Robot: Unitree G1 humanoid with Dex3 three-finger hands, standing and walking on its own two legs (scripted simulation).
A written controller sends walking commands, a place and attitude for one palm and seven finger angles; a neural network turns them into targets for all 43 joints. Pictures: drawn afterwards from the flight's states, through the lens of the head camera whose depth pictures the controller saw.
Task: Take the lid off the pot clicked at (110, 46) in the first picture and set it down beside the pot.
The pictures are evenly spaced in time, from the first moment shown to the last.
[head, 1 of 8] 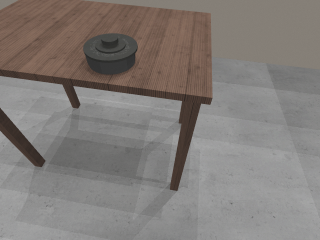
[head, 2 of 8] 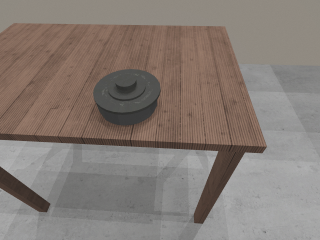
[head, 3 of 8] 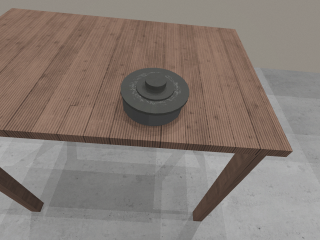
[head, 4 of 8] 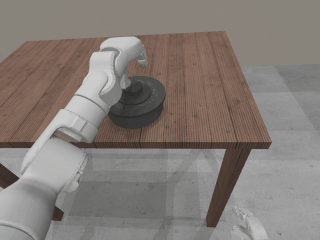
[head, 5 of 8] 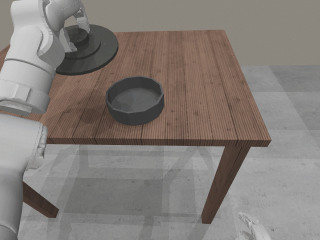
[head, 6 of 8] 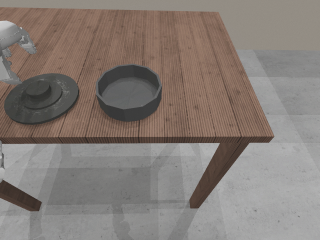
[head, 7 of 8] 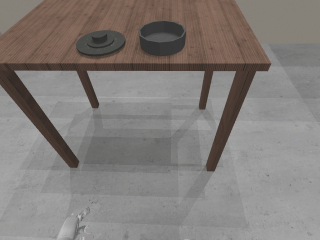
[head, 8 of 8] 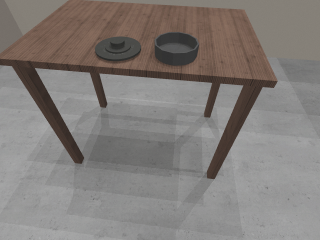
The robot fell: no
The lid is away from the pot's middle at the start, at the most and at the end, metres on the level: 0.00 0.25 0.23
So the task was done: yes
